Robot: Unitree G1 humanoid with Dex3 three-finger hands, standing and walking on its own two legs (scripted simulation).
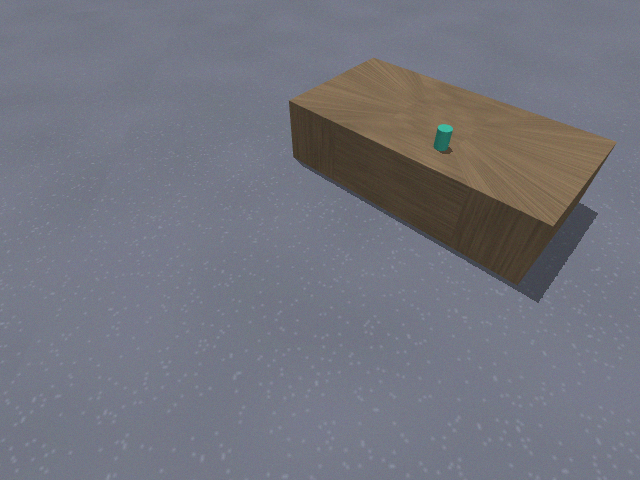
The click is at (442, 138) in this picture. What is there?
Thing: squat round
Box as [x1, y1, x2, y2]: [433, 124, 452, 150]
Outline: 441,124 438,126 433,146 438,150 444,150 447,148 452,130 451,126
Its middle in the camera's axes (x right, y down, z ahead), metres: +0.51 -0.40 +1.56
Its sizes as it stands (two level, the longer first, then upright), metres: 0.058 0.058 0.087
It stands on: a support 0.33 m high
